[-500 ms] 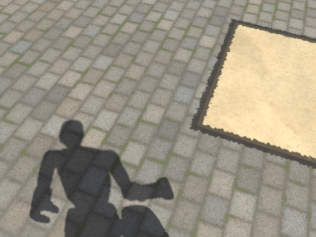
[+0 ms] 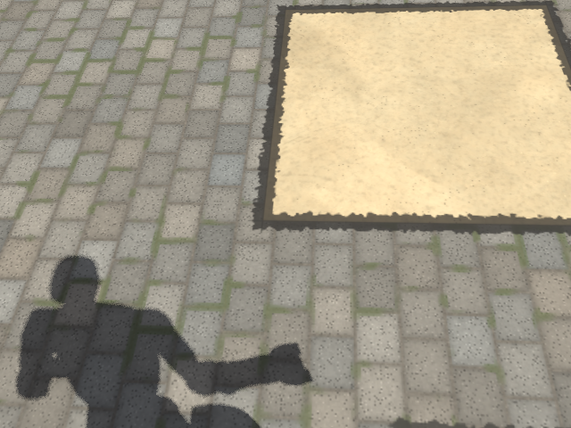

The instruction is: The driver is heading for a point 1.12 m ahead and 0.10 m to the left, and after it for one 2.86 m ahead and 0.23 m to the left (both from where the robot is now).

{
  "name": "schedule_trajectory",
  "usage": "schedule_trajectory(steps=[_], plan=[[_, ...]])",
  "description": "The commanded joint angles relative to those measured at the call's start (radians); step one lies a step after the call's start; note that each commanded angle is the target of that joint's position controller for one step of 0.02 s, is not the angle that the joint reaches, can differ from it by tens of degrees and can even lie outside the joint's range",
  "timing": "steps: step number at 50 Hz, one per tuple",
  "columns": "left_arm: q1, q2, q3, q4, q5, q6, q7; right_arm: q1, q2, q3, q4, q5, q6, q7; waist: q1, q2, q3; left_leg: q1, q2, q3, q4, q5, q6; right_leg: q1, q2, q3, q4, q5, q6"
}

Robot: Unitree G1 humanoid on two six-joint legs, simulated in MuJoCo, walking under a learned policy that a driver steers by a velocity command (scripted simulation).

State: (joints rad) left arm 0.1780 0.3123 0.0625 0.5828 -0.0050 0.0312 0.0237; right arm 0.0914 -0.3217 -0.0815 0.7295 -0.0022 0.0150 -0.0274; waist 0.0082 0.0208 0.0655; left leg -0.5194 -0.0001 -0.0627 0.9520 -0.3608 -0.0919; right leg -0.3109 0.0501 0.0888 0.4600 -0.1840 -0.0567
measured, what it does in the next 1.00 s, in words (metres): walks ahead: left foot, then right foot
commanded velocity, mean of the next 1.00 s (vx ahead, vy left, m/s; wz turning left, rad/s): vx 0.14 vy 0.00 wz -0.23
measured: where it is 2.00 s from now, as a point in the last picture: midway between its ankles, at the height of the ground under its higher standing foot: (348, 336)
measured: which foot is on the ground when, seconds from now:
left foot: up 0.00-0.16, down 0.18-1.00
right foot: down 0.00-0.20, up 0.22-0.52, down 0.54-0.92, up 0.94-1.00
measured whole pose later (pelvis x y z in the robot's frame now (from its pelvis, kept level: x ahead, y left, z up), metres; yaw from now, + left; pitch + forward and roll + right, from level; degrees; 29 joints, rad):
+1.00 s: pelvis +0.14 +0.00 -0.01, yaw -11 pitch +1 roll -1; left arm 0.26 0.28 0.06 0.70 -0.03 -0.03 0.00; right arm 0.33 -0.27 -0.03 0.84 0.01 -0.07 0.01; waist -0.02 -0.03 -0.01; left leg -0.11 -0.01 0.01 0.49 -0.40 0.03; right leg -0.39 0.02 0.02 0.88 -0.45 -0.01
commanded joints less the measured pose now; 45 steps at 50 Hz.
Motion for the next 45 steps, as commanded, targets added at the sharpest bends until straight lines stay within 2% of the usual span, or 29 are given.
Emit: schedule_trajectory(steps=[1, 2, 6, 8, 9, 10, 11, 12, 13, 14, 15, 17, 19, 21, 23, 25, 26, 27, 28, 29, 30, 32, 34, 36, 37, 39, 41, 43, 45], plan=[[-0.021, 0.185, 0.058, -0.074, 0.0, -0.007, 0.01, -0.02, -0.063, -0.012, -0.066, 0.003, -0.015, 0.002, 0.009, -0.161, -0.165, 0.012, -0.012, -0.018, -0.116, 0.011, -0.004, 0.157, -0.23, 0.273, -0.091, 0.221, -0.182], [-0.023, 0.186, 0.059, -0.075, 0.001, -0.004, 0.008, -0.022, -0.066, -0.013, -0.067, 0.005, -0.017, 0.005, 0.012, -0.167, -0.159, 0.035, -0.019, -0.021, -0.148, 0.005, 0.0, 0.139, -0.228, 0.295, -0.09, 0.194, -0.182], [-0.008, 0.176, 0.054, -0.068, -0.011, -0.003, -0.003, -0.012, -0.083, -0.02, -0.078, 0.023, -0.044, 0.028, 0.015, -0.198, -0.136, 0.138, -0.04, -0.004, -0.305, -0.026, 0.045, 0.066, -0.196, 0.408, -0.142, -0.287, -0.177], [-0.032, 0.161, 0.047, -0.069, -0.016, -0.003, -0.003, 0.056, -0.073, -0.025, -0.059, 0.03, -0.065, 0.037, -0.039, -0.186, -0.114, 0.29, -0.041, 0.013, -0.497, 0.062, 0.083, -0.012, -0.151, 0.419, -0.113, -0.388, -0.142], [-0.032, 0.127, 0.036, -0.069, -0.015, -0.006, 0.001, 0.119, -0.086, -0.032, -0.037, 0.025, -0.073, 0.036, -0.065, -0.151, -0.125, 0.418, 0.006, -0.004, -0.569, 0.103, 0.113, -0.088, -0.112, 0.375, -0.047, -0.422, -0.098], [-0.016, 0.044, 0.011, -0.072, -0.004, -0.01, 0.002, 0.186, -0.131, -0.039, -0.03, -0.001, -0.076, 0.031, -0.07, 0.005, -0.165, 0.552, 0.2, -0.196, -0.634, 0.01, 0.173, -0.201, -0.018, 0.24, 0.22, -0.453, -0.025], [-0.045, 0.072, 0.02, -0.125, -0.009, -0.023, 0.008, 0.213, -0.218, -0.053, -0.019, -0.036, -0.08, 0.038, -0.048, 0.203, -0.076, 0.501, 0.361, -0.532, -0.726, -0.053, 0.31, -0.415, 0.101, 0.093, 0.408, -0.463, 0.015], [-0.043, 0.141, 0.041, -0.116, 0.002, -0.034, 0.012, 0.138, -0.172, -0.043, -0.042, -0.033, -0.091, 0.038, -0.025, 0.159, -0.018, 0.434, 0.394, -0.55, -0.722, 0.018, 0.368, -0.431, 0.025, 0.129, 0.547, -0.409, 0.043], [-0.017, 0.168, 0.052, -0.088, 0.002, -0.032, 0.009, 0.085, -0.112, -0.025, -0.052, -0.015, -0.091, 0.03, -0.003, 0.125, -0.007, 0.425, 0.343, -0.43, -0.699, 0.111, 0.344, -0.421, 0.008, 0.125, 0.594, -0.338, 0.064], [0.008, 0.153, 0.052, -0.061, 0.006, -0.026, 0.009, 0.067, -0.083, -0.015, -0.058, -0.004, -0.087, 0.023, 0.002, 0.112, -0.023, 0.443, 0.284, -0.336, -0.686, 0.17, 0.307, -0.405, 0.002, 0.113, 0.613, -0.291, 0.088], [0.013, 0.136, 0.05, -0.056, 0.007, -0.023, 0.007, 0.059, -0.075, -0.01, -0.055, 0.005, -0.08, 0.018, 0.0, 0.119, -0.024, 0.454, 0.261, -0.28, -0.678, 0.275, 0.292, -0.404, -0.002, 0.103, 0.619, -0.245, 0.107], [-0.002, 0.077, 0.032, -0.05, 0.001, -0.02, -0.002, 0.076, -0.065, -0.002, -0.041, 0.0, -0.072, 0.009, -0.007, 0.114, -0.052, 0.433, 0.219, -0.149, -0.658, 0.548, 0.288, -0.319, -0.009, 0.053, 0.562, -0.182, 0.133], [-0.041, 0.027, 0.011, -0.058, 0.002, -0.02, -0.009, 0.086, -0.076, -0.003, -0.027, 0.0, -0.061, 0.005, -0.021, 0.122, -0.08, 0.43, 0.19, -0.069, -0.636, 0.642, 0.28, -0.228, -0.037, -0.011, 0.419, -0.148, 0.146], [-0.084, 0.008, -0.001, -0.066, 0.002, -0.02, -0.016, 0.106, -0.109, -0.01, -0.014, 0.006, -0.047, 0.006, -0.048, 0.144, -0.09, 0.405, 0.183, -0.041, -0.623, 0.668, 0.276, -0.12, -0.047, -0.069, 0.285, -0.139, 0.142], [-0.092, 0.035, 0.008, -0.066, -0.005, -0.019, -0.019, 0.14, -0.135, -0.014, 0.001, 0.014, -0.037, 0.011, -0.061, 0.151, -0.095, 0.416, 0.204, -0.064, -0.602, 0.672, 0.282, -0.063, -0.033, -0.095, 0.192, -0.116, 0.128], [-0.055, 0.038, 0.013, -0.049, -0.005, -0.02, -0.019, 0.125, -0.124, -0.006, 0.006, 0.029, -0.034, 0.015, -0.029, 0.132, -0.094, 0.405, 0.203, -0.071, -0.563, 0.626, 0.262, 0.041, -0.019, -0.108, 0.007, 0.008, 0.09], [-0.037, 0.051, 0.017, -0.044, 0.002, -0.022, -0.014, 0.143, -0.104, 0.002, 0.018, 0.03, -0.039, 0.018, -0.012, 0.106, -0.1, 0.375, 0.187, -0.066, -0.541, 0.594, 0.225, 0.142, -0.027, -0.085, -0.109, 0.133, 0.062], [-0.011, 0.1, 0.028, -0.05, 0.009, -0.022, -0.002, 0.164, -0.078, 0.014, 0.022, 0.009, -0.053, 0.022, -0.007, 0.047, -0.152, 0.322, 0.152, -0.034, -0.493, 0.532, 0.163, 0.292, -0.112, 0.012, -0.1, 0.37, 0.031], [0.019, 0.165, 0.037, -0.054, 0.027, -0.017, 0.009, 0.215, -0.04, 0.031, 0.012, -0.026, -0.069, 0.029, -0.039, -0.107, -0.246, 0.211, 0.085, 0.016, -0.408, 0.29, 0.099, 0.458, -0.251, 0.15, 0.02, 0.685, -0.064], [0.01, 0.072, 0.013, -0.027, 0.029, -0.014, 0.004, 0.22, -0.006, 0.045, 0.025, -0.022, -0.065, 0.027, -0.036, -0.181, -0.292, 0.25, 0.076, 0.027, -0.412, 0.059, 0.057, 0.395, -0.296, 0.185, 0.024, 0.657, -0.151], [-0.041, 0.027, 0.0, -0.035, 0.02, -0.015, -0.007, 0.18, -0.035, 0.041, 0.02, -0.016, -0.057, 0.026, -0.037, -0.156, -0.231, 0.256, 0.07, 0.03, -0.444, 0.026, 0.042, 0.334, -0.254, 0.168, 0.012, 0.558, -0.142], [-0.083, 0.042, 0.004, -0.034, 0.014, -0.02, -0.019, 0.155, -0.064, 0.035, 0.028, -0.015, -0.043, 0.024, -0.031, -0.107, -0.162, 0.261, 0.058, 0.043, -0.499, 0.179, 0.039, 0.284, -0.161, 0.088, 0.048, 0.477, -0.073], [-0.052, 0.073, 0.014, -0.015, 0.013, -0.031, -0.026, 0.178, -0.093, 0.027, 0.033, -0.008, -0.029, 0.02, -0.023, -0.077, -0.161, 0.317, 0.062, 0.046, -0.507, 0.298, 0.04, 0.254, -0.138, 0.071, 0.066, 0.53, -0.054], [-0.029, 0.06, 0.013, 0.007, 0.003, -0.03, -0.024, 0.202, -0.072, 0.033, 0.048, 0.0, -0.019, 0.016, -0.023, -0.089, -0.184, 0.313, 0.034, 0.086, -0.477, 0.133, 0.057, 0.259, -0.121, 0.06, 0.058, 0.3, -0.061], [-0.017, 0.075, 0.018, 0.014, -0.005, -0.025, -0.021, 0.192, -0.058, 0.036, 0.046, 0.001, -0.016, 0.016, -0.016, -0.111, -0.162, 0.266, 0.013, 0.107, -0.442, 0.014, 0.068, 0.248, -0.135, 0.098, 0.032, 0.094, -0.082], [0.035, 0.104, 0.026, 0.03, -0.006, -0.024, -0.018, 0.141, -0.037, 0.04, 0.024, 0.004, -0.022, 0.016, 0.015, -0.155, -0.091, 0.158, -0.008, 0.109, -0.353, -0.097, 0.087, 0.203, -0.214, 0.268, -0.089, -0.279, -0.142], [0.075, 0.123, 0.029, 0.048, -0.003, -0.038, -0.015, 0.1, -0.038, 0.037, 0.003, 0.015, -0.043, 0.018, 0.022, -0.196, -0.035, 0.096, -0.005, 0.077, -0.285, -0.165, 0.122, 0.161, -0.284, 0.406, -0.18, -0.422, -0.184], [0.039, 0.115, 0.026, 0.044, -0.005, -0.055, -0.012, 0.125, -0.041, 0.034, 0.012, 0.024, -0.068, 0.026, -0.011, -0.204, -0.032, 0.148, 0.018, 0.048, -0.309, -0.175, 0.172, 0.098, -0.296, 0.402, -0.195, -0.439, -0.172], [-0.111, 0.091, 0.018, 0.006, -0.014, -0.049, -0.01, 0.255, -0.04, 0.03, 0.077, 0.021, -0.087, 0.037, -0.105, -0.15, -0.031, 0.443, 0.027, 0.042, -0.526, 0.01, 0.221, -0.127, -0.192, 0.214, -0.125, -0.373, -0.084]])
Keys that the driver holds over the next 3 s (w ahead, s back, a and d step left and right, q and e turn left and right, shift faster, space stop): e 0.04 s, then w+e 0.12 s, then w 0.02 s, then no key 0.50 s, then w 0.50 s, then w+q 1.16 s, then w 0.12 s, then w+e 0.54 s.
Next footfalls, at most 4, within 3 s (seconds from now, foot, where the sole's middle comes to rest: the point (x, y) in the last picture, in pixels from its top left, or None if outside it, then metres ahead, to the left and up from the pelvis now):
0.18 left None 0.07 0.14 -0.78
0.54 right None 0.13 -0.13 -0.78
1.30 right None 0.42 -0.20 -0.78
1.84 left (294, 313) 0.71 0.06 -0.78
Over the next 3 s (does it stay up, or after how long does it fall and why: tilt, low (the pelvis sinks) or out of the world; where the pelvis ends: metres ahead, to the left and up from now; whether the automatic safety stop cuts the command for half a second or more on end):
stays up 1.12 0.16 0.00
